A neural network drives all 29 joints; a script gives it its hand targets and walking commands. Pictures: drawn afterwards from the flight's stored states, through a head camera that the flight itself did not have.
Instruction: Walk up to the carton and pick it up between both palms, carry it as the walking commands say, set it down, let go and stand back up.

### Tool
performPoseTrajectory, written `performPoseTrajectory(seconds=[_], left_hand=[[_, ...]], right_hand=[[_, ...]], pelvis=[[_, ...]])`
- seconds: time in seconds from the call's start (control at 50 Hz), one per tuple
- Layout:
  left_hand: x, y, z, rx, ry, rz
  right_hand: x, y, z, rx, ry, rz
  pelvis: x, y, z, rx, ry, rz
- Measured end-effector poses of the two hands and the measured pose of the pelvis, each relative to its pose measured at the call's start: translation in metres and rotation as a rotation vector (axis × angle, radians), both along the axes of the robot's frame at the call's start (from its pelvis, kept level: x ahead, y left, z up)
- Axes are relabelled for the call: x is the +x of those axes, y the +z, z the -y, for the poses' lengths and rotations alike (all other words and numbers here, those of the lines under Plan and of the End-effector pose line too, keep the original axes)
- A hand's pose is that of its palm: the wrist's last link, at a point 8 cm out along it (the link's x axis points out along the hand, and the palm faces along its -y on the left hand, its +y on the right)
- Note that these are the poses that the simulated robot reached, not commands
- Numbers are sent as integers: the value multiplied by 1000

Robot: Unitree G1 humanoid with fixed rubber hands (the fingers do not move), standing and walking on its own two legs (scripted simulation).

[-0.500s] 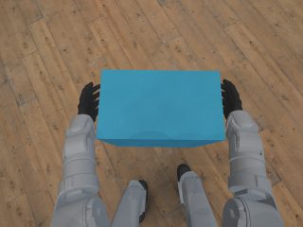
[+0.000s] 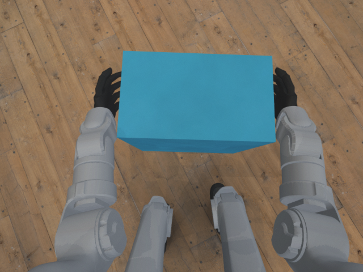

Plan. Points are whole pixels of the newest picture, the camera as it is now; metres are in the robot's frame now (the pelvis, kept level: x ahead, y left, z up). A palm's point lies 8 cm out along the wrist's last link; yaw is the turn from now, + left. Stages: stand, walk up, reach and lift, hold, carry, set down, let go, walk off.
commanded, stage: set down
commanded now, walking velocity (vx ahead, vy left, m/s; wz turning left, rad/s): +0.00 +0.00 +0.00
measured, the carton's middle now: (191, 114) +0.45 -0.03 -0.18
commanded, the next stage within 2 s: none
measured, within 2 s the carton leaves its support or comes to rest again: neither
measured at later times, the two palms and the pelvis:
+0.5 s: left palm (119, 107) +0.48 +0.15 -0.17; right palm (269, 105) +0.46 -0.22 -0.18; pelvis -0.03 -0.01 -0.07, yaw +1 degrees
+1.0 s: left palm (128, 110) +0.50 +0.15 -0.27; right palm (255, 105) +0.49 -0.22 -0.27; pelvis -0.03 -0.01 -0.14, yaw +2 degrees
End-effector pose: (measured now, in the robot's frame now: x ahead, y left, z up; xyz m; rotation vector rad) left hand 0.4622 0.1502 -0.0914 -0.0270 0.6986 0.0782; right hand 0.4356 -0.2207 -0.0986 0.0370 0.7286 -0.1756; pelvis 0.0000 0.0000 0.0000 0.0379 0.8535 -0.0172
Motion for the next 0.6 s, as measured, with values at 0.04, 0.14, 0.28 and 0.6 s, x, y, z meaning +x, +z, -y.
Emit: performPoseTrajectory(seconds=[0.04, 0.14, 0.28, 0.6], left_hand=[[1, -7, 0, 0, 1, 0], [5, -23, 1, 3, 5, 2], [12, -43, 3, 10, 6, 3], [26, -95, 2, 29, 15, 2]], right_hand=[[2, -7, 0, 0, 1, 0], [7, -23, 1, 0, 4, 2], [15, -44, 3, 2, 8, 3], [33, -103, 2, 6, 24, 1]], pelvis=[[-3, -7, 0, 0, 1, -5], [-10, -24, 2, 2, 2, -15], [-19, -45, 5, 7, 3, -24], [-28, -88, 10, 18, 7, -51]])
